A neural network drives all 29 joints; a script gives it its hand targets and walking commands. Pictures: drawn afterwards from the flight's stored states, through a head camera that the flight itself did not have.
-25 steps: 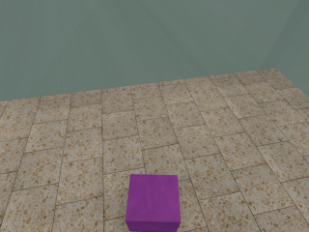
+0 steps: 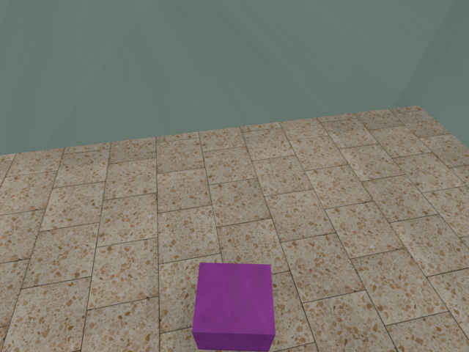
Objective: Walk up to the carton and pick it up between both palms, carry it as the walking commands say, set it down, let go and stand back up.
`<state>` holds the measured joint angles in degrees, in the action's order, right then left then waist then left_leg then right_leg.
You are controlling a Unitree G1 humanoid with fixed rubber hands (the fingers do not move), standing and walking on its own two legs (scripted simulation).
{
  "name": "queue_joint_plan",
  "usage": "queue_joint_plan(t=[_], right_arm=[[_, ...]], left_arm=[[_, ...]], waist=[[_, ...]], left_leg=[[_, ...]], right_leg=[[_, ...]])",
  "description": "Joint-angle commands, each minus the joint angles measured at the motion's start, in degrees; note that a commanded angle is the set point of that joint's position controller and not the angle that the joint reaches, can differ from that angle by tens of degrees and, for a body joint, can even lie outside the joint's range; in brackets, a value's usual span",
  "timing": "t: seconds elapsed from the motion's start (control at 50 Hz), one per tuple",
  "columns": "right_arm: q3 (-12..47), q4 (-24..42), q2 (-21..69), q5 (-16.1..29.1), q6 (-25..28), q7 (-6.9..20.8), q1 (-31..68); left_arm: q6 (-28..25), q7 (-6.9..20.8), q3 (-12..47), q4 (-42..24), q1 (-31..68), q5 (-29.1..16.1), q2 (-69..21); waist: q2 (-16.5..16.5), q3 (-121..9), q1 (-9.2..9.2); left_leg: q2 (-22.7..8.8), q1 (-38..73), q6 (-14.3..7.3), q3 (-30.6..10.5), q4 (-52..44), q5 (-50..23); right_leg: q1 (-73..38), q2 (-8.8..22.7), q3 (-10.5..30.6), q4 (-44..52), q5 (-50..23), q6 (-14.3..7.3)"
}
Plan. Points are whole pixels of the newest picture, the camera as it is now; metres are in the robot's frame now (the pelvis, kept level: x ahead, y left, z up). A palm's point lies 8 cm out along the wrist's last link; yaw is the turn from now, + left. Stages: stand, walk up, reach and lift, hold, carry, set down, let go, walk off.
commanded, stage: stand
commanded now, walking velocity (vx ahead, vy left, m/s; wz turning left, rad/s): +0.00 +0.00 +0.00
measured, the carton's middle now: (234, 307) +0.42 +0.00 -0.66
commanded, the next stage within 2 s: reach and lift in 0.28 s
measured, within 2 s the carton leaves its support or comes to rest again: neither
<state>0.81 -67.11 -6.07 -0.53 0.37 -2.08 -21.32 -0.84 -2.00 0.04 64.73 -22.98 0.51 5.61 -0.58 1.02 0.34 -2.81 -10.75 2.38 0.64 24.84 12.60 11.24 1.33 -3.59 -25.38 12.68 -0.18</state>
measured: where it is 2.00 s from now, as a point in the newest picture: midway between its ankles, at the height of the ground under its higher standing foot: outside the picture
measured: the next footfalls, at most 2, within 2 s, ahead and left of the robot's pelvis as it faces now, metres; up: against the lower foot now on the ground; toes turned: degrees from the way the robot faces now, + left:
none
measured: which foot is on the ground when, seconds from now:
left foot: down 0.00-1.00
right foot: down 0.00-1.00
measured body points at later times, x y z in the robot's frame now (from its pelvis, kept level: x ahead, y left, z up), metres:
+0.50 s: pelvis -0.03 +0.01 -0.03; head +0.01 +0.00 +0.42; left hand +0.17 +0.24 -0.14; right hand +0.15 -0.23 -0.15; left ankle +0.01 +0.14 -0.74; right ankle +0.01 -0.11 -0.74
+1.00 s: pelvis +0.00 +0.02 -0.06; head +0.12 +0.01 +0.38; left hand +0.19 +0.21 -0.18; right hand +0.17 -0.22 -0.18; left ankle +0.01 +0.14 -0.74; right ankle +0.01 -0.12 -0.74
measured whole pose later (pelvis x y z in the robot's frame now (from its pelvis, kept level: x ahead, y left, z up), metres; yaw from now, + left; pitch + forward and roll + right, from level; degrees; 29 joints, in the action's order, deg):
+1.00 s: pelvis +0.00 +0.02 -0.06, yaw -1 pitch +19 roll +0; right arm -3.9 -26.9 -12.0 1.0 -23.5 5.0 -4.9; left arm 24.9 -1.2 -1.1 21.4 -6.1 0.4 6.1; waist -0.3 -5.3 0.1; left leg -0.6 -48.2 0.9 -1.4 53.3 24.2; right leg 48.3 0.0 2.1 -52.4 23.2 1.6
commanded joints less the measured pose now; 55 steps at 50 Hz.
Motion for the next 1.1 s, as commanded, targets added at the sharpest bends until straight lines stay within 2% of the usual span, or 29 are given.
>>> queue_joint_plan(t=[0.0, 0.2, 0.22, 0.26, 0.28, 0.3, 0.32, 0.36, 0.38, 0.4, 0.44, 0.46, 0.5, 0.52, 0.54, 0.6, 0.64, 0.74, 0.76, 0.78, 0.8, 0.84, 0.9, 0.92, 0.96, 0.98, 1.02, 1.06, 1.08], right_arm=[[-0.42, -0.02, -3.53, 0.05, 0.16, 0.04, -5.78], [-0.52, 0.06, -3.33, -0.12, 0.14, -0.13, -7.34], [-0.39, 0.25, -3.28, -0.21, 0.26, 0.01, -7.5], [-0.53, 0.14, -3.57, 0.01, 0.18, -0.01, -7.68], [1.86, 41.68, -11.29, 3.54, 0.96, 0.88, 43.36], [2.7, 31.76, -9.97, 7.52, -5.77, -0.24, 37.42], [3.77, 32.43, -11.85, 7.52, -11.13, -0.84, 32.74], [6.17, 32.25, -9.95, 10.52, -21.47, -0.89, 29.56], [6.3, 30.38, -9.73, 11.44, -26.99, -0.28, 24.89], [5.95, 27.3, -9.03, 12.36, -31.31, 0.64, 20.65], [5.23, 24.05, -8.06, 11.27, -38.4, 2.98, 17.66], [3.94, 24.2, -8.8, 8.69, -40.84, 4.0, 17.37], [1.97, 26.8, -8.84, 5.04, -42.59, 5.28, 18.12], [0.25, 29.66, -9.57, 2.67, -42.8, 5.49, 18.99], [-0.94, 30.99, -8.76, 0.79, -42.48, 5.3, 19.68], [-4.65, 37.5, -10.29, -2.62, -39.8, 5.26, 24.99], [-5.65, 42.12, -10.67, -2.79, -36.56, 5.75, 25.57], [-5.17, 44.82, -8.42, -1.63, -29.69, 6.42, 15.05], [-5.68, 45.99, -9.26, -1.17, -28.4, 6.68, 15.37], [-6.49, 45.33, -9.81, -1.39, -27.8, 6.65, 13.25], [-6.25, 46.45, -9.45, -0.44, -26.94, 6.87, 14.12], [-6.4, 45.24, -9.8, 0.2, -25.67, 7.09, 12.31], [-6.04, 44.01, -10.42, 1.47, -24.1, 7.19, 11.62], [-5.67, 43.79, -9.69, 1.39, -23.8, 7.05, 11.47], [-5.6, 43.51, -10.13, 1.9, -22.81, 7.03, 13.74], [-5.68, 44.18, -9.92, 2.21, -22.17, 7.01, 15.32], [-6.44, 44.59, -11.55, 1.63, -21.4, 7.03, 17.94], [-7.19, 44.55, -12.53, 1.55, -20.96, 7.0, 20.93], [-6.3, 45.31, -11.98, 1.95, -21.0, 7.02, 22.0]], left_arm=[[0.02, 0.0, -0.8, -0.08, -5.75, -0.05, 3.95], [-0.19, 0.18, -0.91, -0.65, -6.07, 0.17, 3.54], [-0.33, 0.14, -0.93, -0.76, -6.05, 0.06, 3.14], [-0.29, 0.16, -1.08, -0.81, -6.38, -0.04, 3.88], [-0.1, 1.77, 0.7, -38.0, 45.79, -3.91, 11.96], [6.55, 0.19, 0.67, -31.75, 41.64, -4.97, 11.91], [11.58, -0.87, 3.59, -31.32, 35.12, -7.45, 10.28], [21.45, -1.01, 6.88, -28.97, 32.35, -8.98, 9.51], [27.02, -0.69, 8.24, -25.07, 24.64, -9.42, 8.78], [31.85, -0.23, 7.61, -23.61, 23.45, -10.0, 8.93], [39.12, 0.47, 5.96, -21.27, 20.11, -9.91, 7.07], [41.5, 0.5, 5.38, -22.1, 19.67, -9.02, 6.4], [43.25, 0.51, 2.01, -24.55, 19.78, -4.66, 6.95], [43.24, 0.31, 1.36, -27.03, 19.7, -3.18, 6.06], [42.82, 0.3, -1.17, -29.72, 22.73, -0.78, 6.29], [40.57, 0.0, -4.14, -37.13, 25.63, 3.2, 3.67], [38.12, 0.37, -3.77, -40.88, 25.28, 3.51, 1.7], [30.51, 1.49, -2.5, -46.67, 17.76, 1.31, 3.62], [29.6, 1.7, -2.16, -46.91, 16.49, 0.79, 2.88], [28.8, 1.56, -2.14, -47.64, 15.29, 0.68, 3.78], [28.31, 1.52, -1.71, -47.55, 14.74, 0.39, 3.25], [27.35, 1.05, -1.56, -47.23, 13.06, 0.31, 3.22], [26.13, 0.8, -1.07, -47.95, 13.42, -0.14, 2.99], [25.7, 0.63, -1.72, -47.78, 13.15, -0.06, 2.64], [24.52, 0.52, -1.79, -47.62, 15.93, -0.31, 2.98], [24.08, 0.61, -2.32, -48.06, 16.89, -0.18, 3.47], [23.25, 0.5, -2.29, -47.37, 19.11, -0.58, 3.34], [22.93, 0.37, -2.36, -47.81, 21.27, -1.24, 2.8], [22.96, 0.04, -2.84, -47.29, 22.38, -1.77, 4.25]], waist=[[-0.18, 6.16, 0.23], [0.88, 4.7, -0.32], [2.31, 3.73, -0.73], [0.77, 5.67, -0.51], [1.31, -6.47, -3.12], [1.98, -5.31, -0.18], [0.27, -7.7, -0.22], [-0.07, -11.17, -0.29], [0.71, -7.49, -0.26], [-0.21, -8.19, -1.1], [-3.08, -6.85, -0.61], [-3.4, -4.4, -1.35], [-2.55, -2.29, 0.94], [0.64, -1.56, 0.64], [1.03, -0.2, -0.37], [1.65, -2.66, -0.01], [0.63, -8.99, -0.68], [2.72, -28.3, -1.62], [3.14, -30.63, -1.16], [2.8, -31.23, -1.92], [2.15, -32.82, -0.72], [-0.02, -31.83, -0.67], [-1.67, -26.63, -0.97], [-0.02, -24.06, -0.29], [-0.38, -23.03, -1.04], [-1.15, -23.02, -0.48], [0.4, -21.57, -1.05], [-0.47, -22.27, -0.81], [1.09, -20.91, -0.9]], left_leg=[[-2.62, -5.31, -0.92, -2.81, -5.86, -0.52], [-2.41, -4.16, -1.15, -2.87, -4.84, 0.96], [-2.44, -3.13, -1.22, -2.44, -4.0, -0.85], [-2.21, -5.0, -0.88, -2.39, -4.11, 0.0], [6.93, -16.45, -2.21, 3.11, 4.72, 22.75], [4.01, -17.25, -5.51, 4.2, 10.92, 20.04], [1.66, -18.08, -5.34, 5.11, 10.81, 17.92], [2.02, -21.31, -5.47, 4.62, 9.57, 16.67], [2.25, -22.38, -5.41, 3.54, 8.46, 19.04], [2.56, -21.85, -5.37, 3.73, 9.06, 20.55], [3.09, -22.65, -5.53, 2.55, 7.67, 20.49], [2.78, -22.07, -5.7, 0.89, 5.68, 19.3], [3.94, -21.03, -5.02, 0.53, 4.85, 14.81], [3.58, -19.45, -5.4, -0.29, 4.02, 13.47], [4.36, -19.23, -5.39, 0.49, 4.31, 12.06], [4.01, -18.05, -5.27, 0.28, 5.93, 6.78], [4.0, -18.99, -4.76, -0.1, 10.38, 0.06], [5.15, -24.01, -2.91, -1.38, 19.53, -21.8], [5.51, -23.83, -2.73, -1.04, 20.27, -22.09], [5.81, -23.48, -2.59, -1.32, 21.34, -22.94], [5.72, -21.81, -2.57, -1.48, 21.86, -25.24], [5.29, -20.89, -2.0, -1.76, 22.79, -24.73], [5.15, -22.37, -1.76, -0.9, 23.72, -17.4], [5.18, -24.9, -1.83, -0.4, 24.03, -14.67], [4.98, -26.62, -2.0, 0.05, 24.03, -10.55], [5.08, -27.39, -1.86, 0.75, 24.53, -9.39], [4.88, -29.2, -1.79, 0.68, 24.97, -5.13], [4.57, -29.89, -1.6, 0.78, 25.42, -2.78], [4.39, -30.83, -1.67, 0.9, 25.44, -1.96]], right_leg=[[1.91, 3.8, 4.85, 5.62, 0.66, -0.68], [3.97, 4.0, 5.75, 6.44, 3.68, -0.49], [3.81, 4.27, 5.95, 6.62, 3.55, -0.69], [3.82, 4.1, 5.92, 6.96, 3.71, -0.71], [17.86, -2.72, 2.92, 2.35, 31.16, -0.69], [23.8, -0.22, 0.6, -3.51, 22.7, -3.14], [21.64, 0.34, -1.42, -6.76, 18.39, -3.99], [16.97, 0.02, -1.88, -7.59, 15.71, -3.55], [16.63, -0.61, -1.19, -6.81, 17.73, -3.88], [16.83, -1.18, 0.49, -6.67, 19.95, -4.93], [14.73, -2.62, 2.1, -7.01, 18.15, -4.84], [12.35, -3.63, 1.95, -7.35, 13.9, -4.09], [8.79, -3.65, 2.71, -5.67, 10.42, -3.21], [7.1, -3.98, 2.1, -5.37, 9.12, -2.65], [7.96, -3.46, 2.72, -4.3, 8.32, -2.86], [9.68, -3.51, 2.74, -6.89, 3.26, -2.75], [11.62, -3.5, 2.57, -11.14, -2.72, -2.58], [10.27, -3.45, 4.05, -21.15, -30.56, -0.16], [10.78, -3.4, 4.08, -21.69, -30.78, 0.08], [12.78, -3.35, 4.21, -22.99, -31.87, 0.51], [14.45, -3.44, 4.36, -23.03, -31.42, 0.67], [18.96, -3.81, 4.25, -23.29, -26.59, 0.77], [24.6, -4.1, 3.87, -23.59, -17.13, 0.65], [25.15, -4.17, 3.95, -23.48, -14.65, 0.93], [26.82, -4.33, 3.49, -24.33, -11.08, 0.94], [27.45, -4.29, 3.54, -24.33, -9.74, 0.94], [28.7, -4.21, 3.35, -25.01, -5.83, 1.08], [30.12, -3.95, 3.01, -25.68, -2.8, 0.78], [31.12, -4.37, 2.64, -25.93, -1.72, 0.93]])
